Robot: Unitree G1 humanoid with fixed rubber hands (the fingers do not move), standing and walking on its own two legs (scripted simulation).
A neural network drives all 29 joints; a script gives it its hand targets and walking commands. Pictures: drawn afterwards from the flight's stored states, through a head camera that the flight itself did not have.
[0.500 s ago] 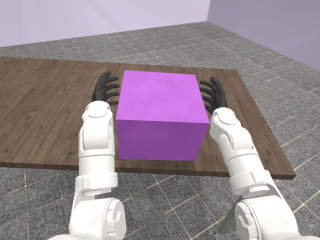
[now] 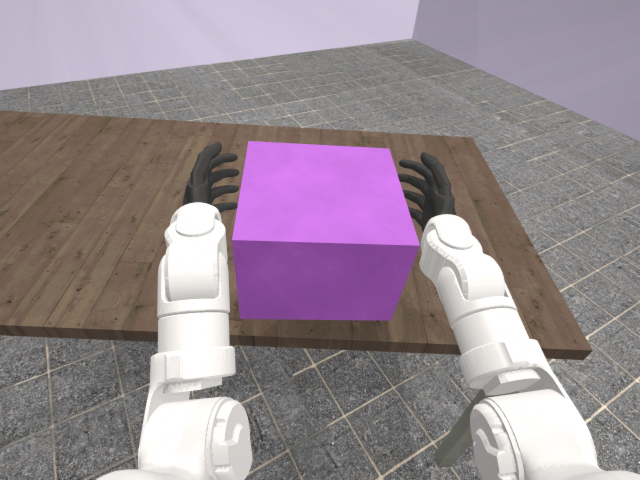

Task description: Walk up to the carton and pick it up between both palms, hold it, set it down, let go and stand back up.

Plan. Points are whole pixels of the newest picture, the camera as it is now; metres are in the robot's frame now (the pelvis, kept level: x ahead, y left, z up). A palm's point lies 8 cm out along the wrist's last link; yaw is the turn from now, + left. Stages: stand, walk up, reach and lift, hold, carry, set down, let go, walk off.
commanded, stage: hold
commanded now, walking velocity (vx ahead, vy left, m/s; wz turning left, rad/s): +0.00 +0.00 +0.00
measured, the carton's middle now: (318, 229) +0.38 +0.01 +0.14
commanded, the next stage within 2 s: set down in 1.80 s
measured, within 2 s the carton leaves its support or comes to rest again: neither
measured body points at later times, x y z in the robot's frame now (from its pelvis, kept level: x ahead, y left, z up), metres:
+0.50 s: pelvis +0.00 +0.00 +0.00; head -0.05 +0.03 +0.45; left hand +0.37 +0.16 +0.19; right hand +0.37 -0.13 +0.18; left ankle +0.03 +0.13 -0.75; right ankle +0.03 -0.12 -0.75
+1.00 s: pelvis +0.00 +0.00 +0.00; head -0.05 +0.03 +0.45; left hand +0.37 +0.15 +0.19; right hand +0.37 -0.13 +0.18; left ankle +0.03 +0.13 -0.75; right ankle +0.03 -0.12 -0.75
